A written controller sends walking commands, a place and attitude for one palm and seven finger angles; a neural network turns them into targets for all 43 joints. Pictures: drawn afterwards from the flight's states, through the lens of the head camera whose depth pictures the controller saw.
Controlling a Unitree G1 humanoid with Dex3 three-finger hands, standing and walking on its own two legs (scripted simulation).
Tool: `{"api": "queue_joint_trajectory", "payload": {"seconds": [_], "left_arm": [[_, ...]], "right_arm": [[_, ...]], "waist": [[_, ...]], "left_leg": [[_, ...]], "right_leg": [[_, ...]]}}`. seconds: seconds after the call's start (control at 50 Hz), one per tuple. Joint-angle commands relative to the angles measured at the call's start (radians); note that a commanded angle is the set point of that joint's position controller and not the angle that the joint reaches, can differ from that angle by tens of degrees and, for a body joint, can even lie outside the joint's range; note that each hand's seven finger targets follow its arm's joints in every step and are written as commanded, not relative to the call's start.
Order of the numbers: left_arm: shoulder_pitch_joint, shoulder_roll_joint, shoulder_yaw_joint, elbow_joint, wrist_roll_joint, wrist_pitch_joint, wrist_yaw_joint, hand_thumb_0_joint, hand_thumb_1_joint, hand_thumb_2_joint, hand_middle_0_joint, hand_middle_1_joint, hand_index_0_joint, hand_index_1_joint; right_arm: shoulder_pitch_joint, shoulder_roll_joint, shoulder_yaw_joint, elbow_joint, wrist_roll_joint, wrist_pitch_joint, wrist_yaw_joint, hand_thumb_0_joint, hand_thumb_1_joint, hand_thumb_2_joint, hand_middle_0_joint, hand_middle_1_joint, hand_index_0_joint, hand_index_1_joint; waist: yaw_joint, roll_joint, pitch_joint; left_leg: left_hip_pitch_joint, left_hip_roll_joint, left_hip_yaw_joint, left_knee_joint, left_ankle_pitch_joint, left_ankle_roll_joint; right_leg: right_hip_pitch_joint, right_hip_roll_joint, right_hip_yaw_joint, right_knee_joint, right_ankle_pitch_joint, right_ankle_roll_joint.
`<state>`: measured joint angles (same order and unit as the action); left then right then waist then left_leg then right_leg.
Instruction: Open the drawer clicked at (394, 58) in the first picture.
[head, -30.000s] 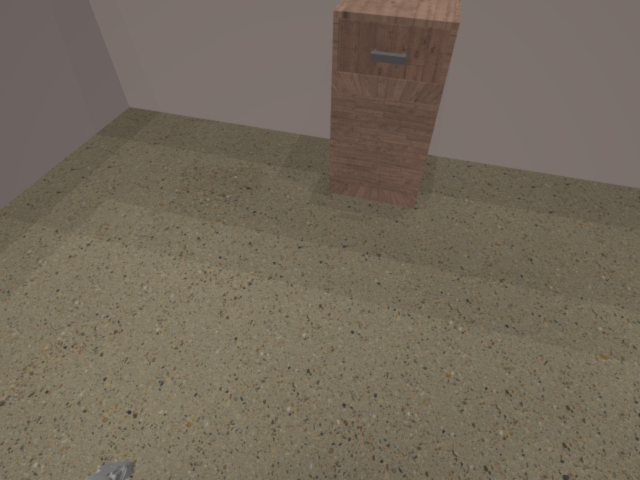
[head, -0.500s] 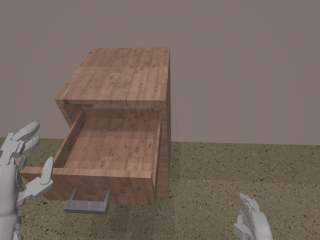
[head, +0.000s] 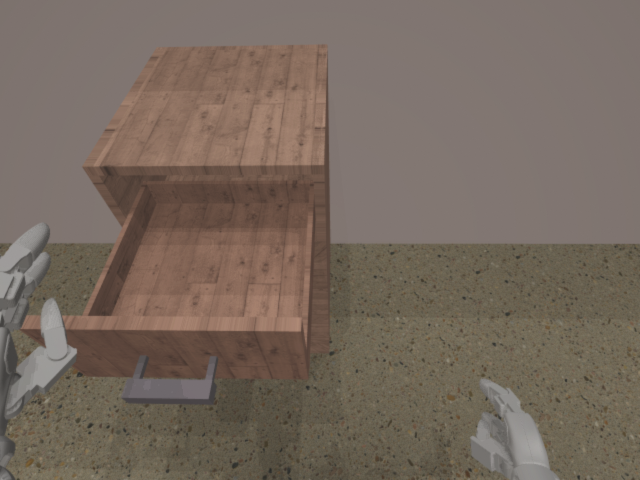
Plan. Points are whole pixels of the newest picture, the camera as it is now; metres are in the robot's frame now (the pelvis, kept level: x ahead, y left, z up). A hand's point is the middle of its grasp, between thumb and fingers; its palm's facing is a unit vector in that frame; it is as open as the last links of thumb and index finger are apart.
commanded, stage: step back with the hand held close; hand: left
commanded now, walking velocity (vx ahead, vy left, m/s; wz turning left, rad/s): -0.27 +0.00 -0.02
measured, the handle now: (174, 376) +0.26 +0.24 -0.08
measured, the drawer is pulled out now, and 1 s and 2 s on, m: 0.29 0.29 0.29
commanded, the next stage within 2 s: stop stepping back and stand still in 1.08 s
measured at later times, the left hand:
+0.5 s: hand (4, 455) +0.12 +0.25 +0.15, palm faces +0.36 -0.83 -0.43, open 7.4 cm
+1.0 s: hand out of the picture +0.07 +0.23 +0.15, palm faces +0.25 -0.84 -0.49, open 7.4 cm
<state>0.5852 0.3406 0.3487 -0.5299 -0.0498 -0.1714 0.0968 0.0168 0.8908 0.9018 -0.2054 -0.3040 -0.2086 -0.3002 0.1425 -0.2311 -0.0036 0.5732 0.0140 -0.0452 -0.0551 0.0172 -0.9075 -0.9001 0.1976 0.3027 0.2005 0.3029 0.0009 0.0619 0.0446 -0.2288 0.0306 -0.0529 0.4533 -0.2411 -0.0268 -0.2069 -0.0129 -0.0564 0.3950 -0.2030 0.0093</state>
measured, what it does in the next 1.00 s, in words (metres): walks backwards: right foot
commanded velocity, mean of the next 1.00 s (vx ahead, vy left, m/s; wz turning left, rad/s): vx -0.33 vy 0.00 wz -0.01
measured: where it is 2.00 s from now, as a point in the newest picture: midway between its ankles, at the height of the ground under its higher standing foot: outside the picture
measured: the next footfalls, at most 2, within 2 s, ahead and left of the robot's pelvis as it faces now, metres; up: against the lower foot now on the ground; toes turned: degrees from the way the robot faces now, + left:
right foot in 0.78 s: -0.11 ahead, -0.10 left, +0.00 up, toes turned -2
left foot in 1.04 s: -0.10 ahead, +0.11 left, +0.00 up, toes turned +1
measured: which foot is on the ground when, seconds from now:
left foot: down 0.00-0.84, up 0.86-1.00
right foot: down 0.00-0.62, up 0.64-0.76, down 0.78-1.00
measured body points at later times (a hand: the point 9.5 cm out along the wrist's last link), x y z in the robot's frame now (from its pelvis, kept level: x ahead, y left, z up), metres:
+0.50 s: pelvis -0.07 +0.01 -0.01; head -0.04 +0.03 +0.43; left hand +0.10 +0.29 +0.18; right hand +0.13 -0.21 -0.08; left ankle +0.00 +0.14 -0.74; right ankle +0.00 -0.12 -0.74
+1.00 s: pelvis -0.13 +0.01 -0.01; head -0.09 +0.02 +0.44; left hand +0.05 +0.27 +0.18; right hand +0.05 -0.23 -0.09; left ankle -0.13 +0.11 -0.71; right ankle -0.15 -0.10 -0.74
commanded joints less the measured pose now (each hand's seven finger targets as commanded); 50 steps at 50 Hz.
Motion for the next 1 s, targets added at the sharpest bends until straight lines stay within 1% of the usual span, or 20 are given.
{"api": "queue_joint_trajectory", "payload": {"seconds": [0.0,0.18,0.26,0.36,0.46,0.5,0.54,0.6,0.64,0.7,0.74,0.78,0.8,0.82,0.84,0.86,0.88,0.9,0.94,0.98], "left_arm": [[0.1,0.183,0.139,-0.25,-0.003,-0.057,0.025,0.0,0.9,0.9,-0.2,-0.3,-0.2,-0.3],[0.112,0.21,0.168,-0.328,-0.006,-0.051,0.049,0.0,0.9,0.9,-0.2,-0.3,-0.2,-0.3],[0.105,0.185,0.155,-0.309,-0.004,-0.059,0.052,0.0,0.9,0.9,-0.2,-0.3,-0.2,-0.3],[0.073,0.179,0.144,-0.308,0.005,-0.075,0.061,0.0,0.9,0.9,-0.2,-0.3,-0.2,-0.3],[0.019,0.186,0.124,-0.315,0.011,-0.088,0.079,0.0,0.9,0.9,-0.2,-0.3,-0.2,-0.3],[-0.008,0.196,0.126,-0.337,0.015,-0.086,0.088,0.0,0.9,0.9,-0.2,-0.3,-0.2,-0.3],[-0.016,0.198,0.136,-0.34,0.015,-0.086,0.091,0.0,0.9,0.9,-0.2,-0.3,-0.2,-0.3],[0.009,0.194,0.161,-0.356,0.025,-0.094,0.094,0.0,0.9,0.9,-0.2,-0.3,-0.2,-0.3],[0.019,0.199,0.166,-0.325,0.024,-0.102,0.087,0.0,0.9,0.9,-0.2,-0.3,-0.2,-0.3],[0.067,0.185,0.156,-0.312,0.01,-0.111,0.08,0.0,0.9,0.9,-0.2,-0.3,-0.2,-0.3],[0.08,0.187,0.152,-0.31,-0.004,-0.118,0.065,0.0,0.9,0.9,-0.2,-0.3,-0.2,-0.3],[0.047,0.224,0.17,-0.342,0.003,-0.131,0.051,0.0,0.9,0.9,-0.2,-0.3,-0.2,-0.3],[0.013,0.231,0.165,-0.354,0.002,-0.144,0.046,0.0,0.9,0.9,-0.2,-0.3,-0.2,-0.3],[0.021,0.233,0.157,-0.337,0.002,-0.141,0.048,0.0,0.9,0.9,-0.2,-0.3,-0.2,-0.3],[0.027,0.213,0.133,-0.326,-0.008,-0.132,0.046,0.0,0.9,0.9,-0.2,-0.3,-0.2,-0.3],[0.065,0.232,0.166,-0.303,-0.008,-0.13,0.047,0.0,0.9,0.9,-0.2,-0.3,-0.2,-0.3],[0.113,0.257,0.208,-0.275,-0.006,-0.119,0.051,0.0,0.9,0.9,-0.2,-0.3,-0.2,-0.3],[0.137,0.233,0.201,-0.274,-0.008,-0.104,0.051,0.0,0.9,0.9,-0.2,-0.3,-0.2,-0.3],[0.132,0.212,0.204,-0.27,0.007,-0.091,0.056,0.0,0.9,0.9,-0.2,-0.3,-0.2,-0.3],[0.101,0.215,0.185,-0.301,0.002,-0.08,0.055,0.0,0.9,0.9,-0.2,-0.3,-0.2,-0.3]], "right_arm": [[-0.103,-0.094,-0.056,-0.188,0.004,-0.023,-0.014,0.0,-0.9,-0.9,0.2,0.3,0.2,0.3],[-0.097,-0.098,-0.059,-0.196,0.001,-0.029,-0.029,0.0,-0.9,-0.9,0.2,0.3,0.2,0.3],[-0.087,-0.1,-0.055,-0.193,0.002,-0.049,-0.022,0.0,-0.9,-0.9,0.2,0.3,0.2,0.3],[-0.07,-0.1,-0.049,-0.19,0.004,-0.071,-0.016,0.0,-0.9,-0.9,0.2,0.3,0.2,0.3],[-0.046,-0.101,-0.049,-0.156,-0.001,-0.081,-0.019,0.0,-0.9,-0.9,0.2,0.3,0.2,0.3],[-0.043,-0.095,-0.042,-0.145,-0.009,-0.079,-0.024,0.0,-0.9,-0.9,0.2,0.3,0.2,0.3],[-0.051,-0.102,-0.039,-0.153,-0.009,-0.084,-0.029,0.0,-0.9,-0.9,0.2,0.3,0.2,0.3],[-0.067,-0.109,-0.041,-0.186,-0.001,-0.104,-0.033,0.0,-0.9,-0.9,0.2,0.3,0.2,0.3],[-0.054,-0.099,-0.053,-0.185,0.0,-0.117,-0.025,0.0,-0.9,-0.9,0.2,0.3,0.2,0.3],[-0.061,-0.097,-0.048,-0.159,0.001,-0.138,-0.011,0.0,-0.9,-0.9,0.2,0.3,0.2,0.3],[-0.064,-0.107,-0.037,-0.127,-0.006,-0.147,0.0,0.0,-0.9,-0.9,0.2,0.3,0.2,0.3],[-0.073,-0.114,-0.031,-0.11,-0.018,-0.148,0.003,0.0,-0.9,-0.9,0.2,0.3,0.2,0.3],[-0.074,-0.105,-0.025,-0.104,-0.016,-0.147,0.003,0.0,-0.9,-0.9,0.2,0.3,0.2,0.3],[-0.056,-0.088,-0.031,-0.107,0.001,-0.139,0.003,0.0,-0.9,-0.9,0.2,0.3,0.2,0.3],[-0.061,-0.099,-0.053,-0.121,0.026,-0.14,0.001,0.0,-0.9,-0.9,0.2,0.3,0.2,0.3],[-0.093,-0.094,-0.061,-0.128,0.033,-0.133,-0.004,0.0,-0.9,-0.9,0.2,0.3,0.2,0.3],[-0.107,-0.087,-0.06,-0.123,0.029,-0.118,-0.01,0.0,-0.9,-0.9,0.2,0.3,0.2,0.3],[-0.121,-0.044,-0.037,-0.136,0.018,-0.101,-0.015,0.0,-0.9,-0.9,0.2,0.3,0.2,0.3],[-0.147,-0.017,-0.006,-0.132,-0.004,-0.065,-0.03,0.0,-0.9,-0.9,0.2,0.3,0.2,0.3],[-0.159,-0.04,-0.01,-0.128,0.002,-0.045,-0.043,0.0,-0.9,-0.9,0.2,0.3,0.2,0.3]], "waist": [[0.004,-0.037,-0.247],[0.008,0.036,-0.216],[0.007,0.04,-0.177],[-0.001,0.003,-0.121],[-0.009,-0.114,-0.107],[-0.014,-0.113,-0.116],[-0.013,-0.026,-0.096],[-0.004,0.234,-0.118],[0.001,0.16,-0.128],[0.012,0.076,-0.139],[0.011,0.11,-0.161],[0.013,0.101,-0.176],[0.007,0.031,-0.189],[0.0,-0.137,-0.286],[-0.003,-0.269,-0.312],[0.014,-0.297,-0.293],[0.027,-0.242,-0.29],[0.017,-0.2,-0.232],[-0.009,-0.184,-0.17],[-0.025,-0.092,-0.157]], "left_leg": [[0.022,0.016,0.028,-0.016,0.376,0.037],[-0.096,0.059,-0.02,-0.06,0.323,0.046],[-0.227,0.082,-0.035,-0.085,0.114,0.064],[-0.322,0.047,-0.034,-0.057,-0.186,0.062],[-0.08,-0.035,0.022,0.205,-0.188,0.021],[-0.026,-0.026,0.016,0.185,-0.164,0.02],[-0.099,0.022,-0.046,0.037,-0.205,0.034],[-0.486,0.219,-0.281,-0.296,-0.442,0.124],[-0.482,0.244,-0.267,-0.271,-0.362,0.152],[-0.276,0.183,-0.162,-0.084,-0.038,0.14],[-0.169,0.17,-0.169,-0.052,0.081,0.126],[-0.133,0.144,-0.13,0.014,0.214,0.105],[-0.127,0.109,-0.081,0.08,0.284,0.079],[-0.095,0.033,0.028,0.212,0.31,0.031],[-0.113,-0.049,0.072,0.371,0.038,0.003],[-0.169,-0.077,0.041,0.509,-0.174,0.006],[-0.215,-0.073,0.003,0.603,-0.244,0.01],[-0.275,-0.04,-0.026,0.565,-0.274,0.006],[-0.257,-0.029,0.023,0.281,-0.214,0.001],[-0.161,-0.033,0.077,-0.153,0.127,-0.012]], "right_leg": [[0.12,-0.064,0.015,0.011,0.353,-0.005],[0.093,-0.027,-0.002,0.099,0.224,0.007],[0.101,-0.03,0.014,0.142,0.129,0.008],[0.042,-0.056,0.068,0.067,-0.014,-0.005],[-0.293,-0.163,0.155,-0.137,-0.312,-0.066],[-0.332,-0.16,0.122,-0.122,-0.305,-0.066],[-0.281,-0.089,0.079,-0.034,-0.31,-0.028],[0.07,0.053,0.017,0.416,-0.199,0.019],[0.052,0.046,0.058,0.532,-0.225,0.013],[-0.044,0.025,0.051,0.273,-0.185,-0.001],[-0.053,0.036,0.032,0.122,-0.12,0.0],[-0.008,0.005,0.065,-0.008,0.097,-0.008],[0.013,-0.043,0.094,-0.036,0.268,-0.016],[0.06,-0.142,0.173,-0.014,0.568,-0.045],[0.056,-0.252,0.218,0.003,0.731,-0.099],[0.028,-0.31,0.235,-0.006,0.735,-0.152],[-0.006,-0.331,0.253,-0.023,0.669,-0.187],[0.014,-0.337,0.243,-0.006,0.675,-0.197],[0.036,-0.232,0.127,0.042,0.745,-0.129],[0.092,-0.11,0.044,0.188,0.723,-0.047]]}}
